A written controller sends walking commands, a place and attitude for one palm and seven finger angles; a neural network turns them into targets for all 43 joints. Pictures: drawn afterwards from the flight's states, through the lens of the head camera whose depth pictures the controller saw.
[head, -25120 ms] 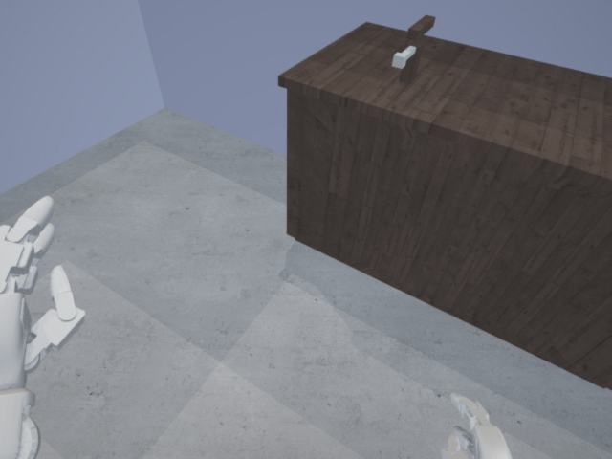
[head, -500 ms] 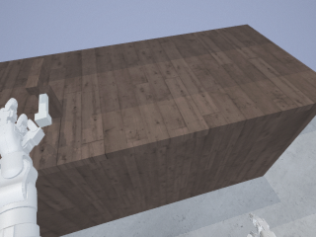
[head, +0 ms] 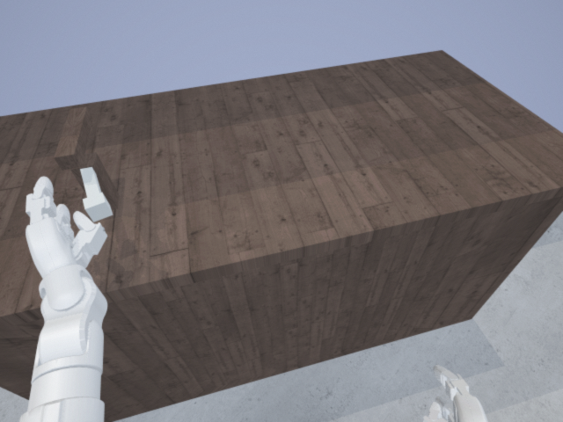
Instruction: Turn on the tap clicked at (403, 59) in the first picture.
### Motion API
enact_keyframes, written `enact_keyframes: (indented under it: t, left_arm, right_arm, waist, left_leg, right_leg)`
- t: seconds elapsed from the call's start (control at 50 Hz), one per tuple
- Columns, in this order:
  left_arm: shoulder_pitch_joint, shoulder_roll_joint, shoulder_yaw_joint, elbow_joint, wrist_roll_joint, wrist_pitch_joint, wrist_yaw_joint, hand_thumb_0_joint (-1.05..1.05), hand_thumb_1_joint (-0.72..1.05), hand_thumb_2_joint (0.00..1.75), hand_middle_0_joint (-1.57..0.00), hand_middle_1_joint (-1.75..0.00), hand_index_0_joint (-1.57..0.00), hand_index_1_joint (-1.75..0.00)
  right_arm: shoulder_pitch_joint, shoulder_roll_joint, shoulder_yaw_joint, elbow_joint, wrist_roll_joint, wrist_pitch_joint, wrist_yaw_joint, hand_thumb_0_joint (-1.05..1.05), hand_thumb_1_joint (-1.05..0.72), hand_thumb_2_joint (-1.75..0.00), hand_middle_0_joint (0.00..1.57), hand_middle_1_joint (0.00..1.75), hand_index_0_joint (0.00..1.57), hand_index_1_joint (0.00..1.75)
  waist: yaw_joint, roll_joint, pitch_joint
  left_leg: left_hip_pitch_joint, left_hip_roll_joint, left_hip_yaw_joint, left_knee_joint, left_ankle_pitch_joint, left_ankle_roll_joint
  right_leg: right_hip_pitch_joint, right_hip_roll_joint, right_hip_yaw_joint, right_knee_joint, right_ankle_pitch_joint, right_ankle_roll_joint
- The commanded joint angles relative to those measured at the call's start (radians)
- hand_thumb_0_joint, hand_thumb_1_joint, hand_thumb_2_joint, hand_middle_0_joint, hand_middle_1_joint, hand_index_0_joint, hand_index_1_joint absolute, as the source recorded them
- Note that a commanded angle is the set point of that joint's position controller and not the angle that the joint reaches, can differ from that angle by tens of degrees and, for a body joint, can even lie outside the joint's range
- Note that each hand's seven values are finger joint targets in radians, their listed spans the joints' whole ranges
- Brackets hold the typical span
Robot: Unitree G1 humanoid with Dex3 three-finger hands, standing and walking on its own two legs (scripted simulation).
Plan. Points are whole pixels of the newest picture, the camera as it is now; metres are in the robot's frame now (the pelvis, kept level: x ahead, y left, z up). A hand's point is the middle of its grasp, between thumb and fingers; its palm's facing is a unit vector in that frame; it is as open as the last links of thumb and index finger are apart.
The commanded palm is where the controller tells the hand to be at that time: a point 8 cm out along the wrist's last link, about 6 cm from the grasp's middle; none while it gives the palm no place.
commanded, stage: push the lever round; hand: left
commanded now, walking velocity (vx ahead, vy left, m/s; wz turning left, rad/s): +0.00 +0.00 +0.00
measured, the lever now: (97, 207) +0.37 +0.30 +0.12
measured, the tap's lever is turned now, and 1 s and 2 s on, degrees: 15 29 57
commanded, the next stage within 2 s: lift the hand up off the lever in 1.98 s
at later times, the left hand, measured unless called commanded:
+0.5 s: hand (127, 222) +0.34 +0.25 +0.13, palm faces +0.69 -0.72 -0.03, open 7.8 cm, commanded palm +0.30 +0.27 +0.12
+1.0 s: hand (150, 209) +0.37 +0.22 +0.12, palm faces +0.76 -0.65 -0.04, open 7.7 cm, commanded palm +0.32 +0.24 +0.12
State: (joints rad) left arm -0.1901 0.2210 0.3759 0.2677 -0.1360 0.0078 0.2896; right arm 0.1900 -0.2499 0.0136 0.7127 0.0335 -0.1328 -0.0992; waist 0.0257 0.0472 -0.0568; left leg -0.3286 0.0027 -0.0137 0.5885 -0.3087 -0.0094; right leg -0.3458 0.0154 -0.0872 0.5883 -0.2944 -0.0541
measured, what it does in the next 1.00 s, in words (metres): stands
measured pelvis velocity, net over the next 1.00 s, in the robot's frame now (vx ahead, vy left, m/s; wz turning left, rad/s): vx -0.01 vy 0.00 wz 0.01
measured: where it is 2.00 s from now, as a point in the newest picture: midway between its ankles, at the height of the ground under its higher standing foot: outside the picture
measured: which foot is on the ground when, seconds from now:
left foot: down 0.00-1.00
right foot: down 0.00-1.00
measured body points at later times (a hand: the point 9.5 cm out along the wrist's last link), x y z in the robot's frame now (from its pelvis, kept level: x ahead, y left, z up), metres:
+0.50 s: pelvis -0.01 +0.00 +0.00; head -0.01 -0.02 +0.45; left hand +0.30 +0.28 +0.13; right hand +0.17 -0.24 -0.10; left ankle +0.00 +0.13 -0.73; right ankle +0.01 -0.08 -0.73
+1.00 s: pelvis -0.01 +0.00 +0.00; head -0.01 -0.02 +0.45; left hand +0.33 +0.25 +0.13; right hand +0.15 -0.24 -0.11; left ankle +0.00 +0.13 -0.73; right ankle +0.01 -0.08 -0.73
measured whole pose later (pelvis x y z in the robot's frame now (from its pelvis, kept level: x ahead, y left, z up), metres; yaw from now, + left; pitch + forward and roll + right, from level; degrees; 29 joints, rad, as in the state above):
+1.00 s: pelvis -0.01 +0.00 +0.00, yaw +0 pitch +3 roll +0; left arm -0.43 0.06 0.27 0.42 -0.01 0.08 0.69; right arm 0.16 -0.22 -0.01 0.76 -0.01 -0.07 -0.07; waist 0.01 0.04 -0.07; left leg -0.35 0.00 -0.02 0.58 -0.29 -0.01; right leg -0.37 0.01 -0.09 0.59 -0.28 -0.06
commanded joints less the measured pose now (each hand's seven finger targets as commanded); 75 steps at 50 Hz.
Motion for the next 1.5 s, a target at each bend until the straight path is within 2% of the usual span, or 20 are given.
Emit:
enact_keyframes:
  t: [0.0,0.16,0.22,0.28,0.32,0.44,0.5,0.56,0.6,0.66,0.74,0.76,0.82,0.86,1.0,1.06,1.24,1.26,1.32,1.48]
  left_arm:
    - [-0.296,0.179,-0.011,-0.265,0.021,-0.069,0.037,0.0,0.9,0.9,-0.15,-0.15,-0.15,-0.15]
    - [-0.337,0.176,-0.01,-0.282,0.051,-0.042,0.115,0.0,0.9,0.9,-0.15,-0.15,-0.15,-0.15]
    - [-0.367,0.114,-0.065,-0.27,0.058,-0.032,0.137,0.0,0.9,0.9,-0.15,-0.15,-0.15,-0.15]
    - [-0.363,0.124,-0.049,-0.257,0.065,-0.023,0.164,0.0,0.9,0.9,-0.15,-0.15,-0.15,-0.15]
    - [-0.407,0.098,-0.08,-0.264,0.077,-0.02,0.181,0.0,0.9,0.9,-0.15,-0.15,-0.15,-0.15]
    - [-0.386,0.09,-0.07,-0.228,0.095,0.003,0.239,0.0,0.9,0.9,-0.15,-0.15,-0.15,-0.15]
    - [-0.443,0.092,-0.065,-0.2,0.098,0.013,0.263,0.0,0.9,0.9,-0.15,-0.15,-0.15,-0.15]
    - [-0.471,0.095,-0.059,-0.212,0.111,0.007,0.284,0.0,0.9,0.9,-0.15,-0.15,-0.15,-0.15]
    - [-0.516,0.057,-0.103,-0.199,0.12,0.002,0.296,0.0,0.9,0.9,-0.15,-0.15,-0.15,-0.15]
    - [-0.523,0.068,-0.081,-0.182,0.125,-0.004,0.317,0.0,0.9,0.9,-0.15,-0.15,-0.15,-0.15]
    - [-0.561,0.015,-0.129,-0.151,0.135,-0.001,0.339,0.0,0.9,0.9,-0.15,-0.15,-0.15,-0.15]
    - [-0.56,0.025,-0.111,-0.138,0.137,0.002,0.347,0.0,0.9,0.9,-0.15,-0.15,-0.15,-0.15]
    - [-0.591,0.024,-0.105,-0.102,0.138,0.003,0.369,0.0,0.9,0.9,-0.15,-0.15,-0.15,-0.15]
    - [-0.619,0.04,-0.088,-0.089,0.149,0.007,0.385,0.0,0.9,0.9,-0.15,-0.15,-0.15,-0.15]
    - [-0.692,-0.025,-0.127,-0.035,0.174,0.02,0.439,0.0,0.9,0.9,-0.15,-0.15,-0.15,-0.15]
    - [-0.681,-0.006,-0.086,-0.01,0.183,0.027,0.464,0.0,0.9,0.9,-0.15,-0.15,-0.15,-0.15]
    - [-0.758,-0.01,-0.071,0.062,0.202,0.052,0.512,0.0,0.9,0.9,-0.15,-0.15,-0.15,-0.15]
    - [-0.738,0.026,-0.028,0.076,0.205,0.056,0.52,0.0,0.9,0.9,-0.15,-0.15,-0.15,-0.15]
    - [-0.736,0.018,-0.028,0.078,0.205,0.066,0.53,0.0,0.9,0.9,-0.15,-0.15,-0.15,-0.15]
    - [-0.82,0.001,-0.037,0.131,0.224,0.081,0.559,0.0,0.9,0.9,-0.15,-0.15,-0.15,-0.15]
  right_arm:
    - [-0.098,-0.109,-0.046,-0.15,-0.003,-0.049,0.0,0.0,-0.9,-0.9,0.2,0.3,0.2,0.3]
    - [-0.122,-0.104,-0.045,-0.147,-0.008,-0.032,0.0,0.0,-0.9,-0.9,0.2,0.3,0.2,0.3]
    - [-0.129,-0.099,-0.042,-0.143,-0.012,-0.029,0.002,0.0,-0.9,-0.9,0.2,0.3,0.2,0.3]
    - [-0.134,-0.098,-0.045,-0.143,-0.013,-0.022,0.001,0.0,-0.9,-0.9,0.2,0.3,0.2,0.3]
    - [-0.14,-0.094,-0.043,-0.141,-0.015,-0.021,0.002,0.0,-0.9,-0.9,0.2,0.3,0.2,0.3]
    - [-0.146,-0.089,-0.047,-0.137,-0.021,-0.006,0.007,0.0,-0.9,-0.9,0.2,0.3,0.2,0.3]
    - [-0.151,-0.09,-0.045,-0.131,-0.022,0.003,0.006,0.0,-0.9,-0.9,0.2,0.3,0.2,0.3]
    - [-0.156,-0.089,-0.049,-0.13,-0.026,0.007,0.007,0.0,-0.9,-0.9,0.2,0.3,0.2,0.3]
    - [-0.153,-0.084,-0.047,-0.123,-0.028,0.005,0.009,0.0,-0.9,-0.9,0.2,0.3,0.2,0.3]
    - [-0.148,-0.088,-0.053,-0.119,-0.032,0.005,0.01,0.0,-0.9,-0.9,0.2,0.3,0.2,0.3]
    - [-0.148,-0.082,-0.054,-0.111,-0.035,0.005,0.014,0.0,-0.9,-0.9,0.2,0.3,0.2,0.3]
    - [-0.149,-0.084,-0.057,-0.107,-0.036,0.006,0.015,0.0,-0.9,-0.9,0.2,0.3,0.2,0.3]
    - [-0.146,-0.081,-0.057,-0.103,-0.039,0.006,0.017,0.0,-0.9,-0.9,0.2,0.3,0.2,0.3]
    - [-0.148,-0.082,-0.058,-0.096,-0.04,0.012,0.018,0.0,-0.9,-0.9,0.2,0.3,0.2,0.3]
    - [-0.137,-0.074,-0.061,-0.088,-0.051,0.016,0.036,0.0,-0.9,-0.9,0.2,0.3,0.2,0.3]
    - [-0.131,-0.076,-0.069,-0.085,-0.056,0.021,0.043,0.0,-0.9,-0.9,0.2,0.3,0.2,0.3]
    - [-0.111,-0.072,-0.071,-0.076,-0.063,0.039,0.057,0.0,-0.9,-0.9,0.2,0.3,0.2,0.3]
    - [-0.11,-0.077,-0.076,-0.074,-0.063,0.043,0.057,0.0,-0.9,-0.9,0.2,0.3,0.2,0.3]
    - [-0.1,-0.072,-0.076,-0.078,-0.062,0.051,0.063,0.0,-0.9,-0.9,0.2,0.3,0.2,0.3]
    - [-0.089,-0.073,-0.078,-0.062,-0.067,0.053,0.074,0.0,-0.9,-0.9,0.2,0.3,0.2,0.3]
  waist:
    - [-0.005,-0.026,-0.217]
    - [0.002,-0.009,-0.228]
    - [-0.013,-0.019,-0.201]
    - [-0.007,-0.057,-0.215]
    - [-0.012,-0.017,-0.209]
    - [0.003,-0.041,-0.226]
    - [-0.007,-0.078,-0.204]
    - [-0.003,-0.022,-0.229]
    - [-0.02,-0.027,-0.223]
    - [-0.011,-0.048,-0.234]
    - [-0.023,-0.054,-0.234]
    - [-0.018,-0.033,-0.233]
    - [-0.019,-0.083,-0.228]
    - [-0.015,-0.045,-0.236]
    - [-0.025,-0.068,-0.252]
    - [-0.01,-0.073,-0.277]
    - [-0.025,-0.097,-0.287]
    - [-0.012,-0.095,-0.297]
    - [-0.014,-0.103,-0.314]
    - [-0.032,-0.084,-0.292]
  left_leg:
    - [0.049,-0.008,0.002,-0.066,0.231,0.026]
    - [0.044,-0.012,0.003,-0.069,0.21,0.024]
    - [0.046,-0.012,0.005,-0.068,0.196,0.024]
    - [0.035,-0.012,0.005,-0.072,0.184,0.025]
    - [0.042,-0.013,0.007,-0.07,0.184,0.024]
    - [0.028,-0.012,0.009,-0.071,0.196,0.021]
    - [0.015,-0.012,0.007,-0.076,0.166,0.025]
    - [0.024,-0.014,0.012,-0.074,0.171,0.024]
    - [0.029,-0.011,0.01,-0.071,0.162,0.024]
    - [0.022,-0.012,0.005,-0.073,0.165,0.023]
    - [0.029,-0.011,0.007,-0.069,0.167,0.022]
    - [0.028,-0.01,0.006,-0.073,0.158,0.02]
    - [0.01,-0.011,0.007,-0.073,0.142,0.023]
    - [0.011,-0.011,0.005,-0.078,0.139,0.019]
    - [0.007,-0.009,0.01,-0.067,0.164,0.017]
    - [0.0,-0.007,0.009,-0.062,0.188,0.014]
    - [-0.029,-0.01,0.028,-0.039,0.198,0.019]
    - [-0.04,-0.011,0.024,-0.041,0.201,0.018]
    - [-0.047,-0.009,0.032,-0.032,0.226,0.018]
    - [-0.064,-0.01,0.03,-0.028,0.183,0.019]
  right_leg:
    - [0.129,-0.028,0.054,-0.079,0.255,0.036]
    - [0.137,-0.033,0.061,-0.087,0.224,0.033]
    - [0.114,-0.034,0.059,-0.093,0.21,0.036]
    - [0.13,-0.035,0.062,-0.098,0.194,0.039]
    - [0.118,-0.037,0.064,-0.098,0.194,0.036]
    - [0.142,-0.037,0.064,-0.098,0.202,0.035]
    - [0.131,-0.04,0.068,-0.113,0.169,0.039]
    - [0.135,-0.042,0.072,-0.111,0.171,0.036]
    - [0.115,-0.041,0.071,-0.111,0.157,0.037]
    - [0.127,-0.04,0.068,-0.109,0.157,0.034]
    - [0.112,-0.04,0.064,-0.108,0.157,0.034]
    - [0.108,-0.039,0.062,-0.111,0.14,0.033]
    - [0.111,-0.041,0.066,-0.119,0.125,0.037]
    - [0.111,-0.041,0.065,-0.118,0.114,0.033]
    - [0.103,-0.043,0.059,-0.107,0.139,0.034]
    - [0.117,-0.04,0.053,-0.097,0.159,0.031]
    - [0.12,-0.047,0.062,-0.094,0.198,0.039]
    - [0.135,-0.046,0.062,-0.091,0.2,0.038]
    - [0.151,-0.052,0.066,-0.08,0.256,0.044]
    - [0.104,-0.05,0.065,-0.086,0.19,0.046]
